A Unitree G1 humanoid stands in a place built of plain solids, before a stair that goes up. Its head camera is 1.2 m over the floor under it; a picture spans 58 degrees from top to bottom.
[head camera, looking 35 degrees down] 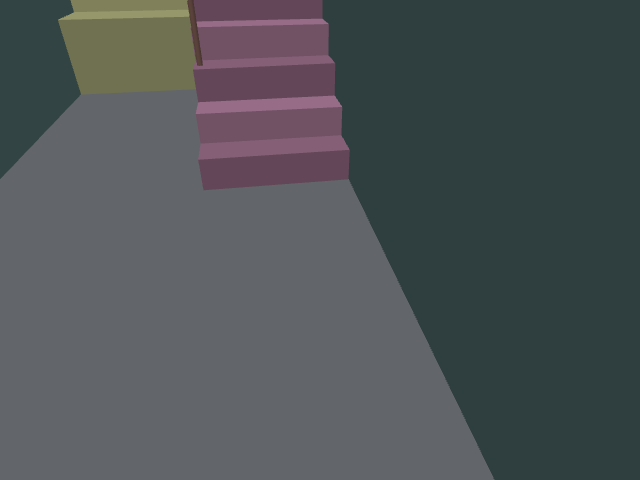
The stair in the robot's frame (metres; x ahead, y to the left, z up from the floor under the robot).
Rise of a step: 0.19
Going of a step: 0.24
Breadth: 0.86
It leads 10 degrees to the left of straight ahead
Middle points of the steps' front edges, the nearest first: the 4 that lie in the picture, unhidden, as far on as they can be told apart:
2.28 0.25 0.19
2.51 0.29 0.37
2.74 0.33 0.56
2.97 0.37 0.75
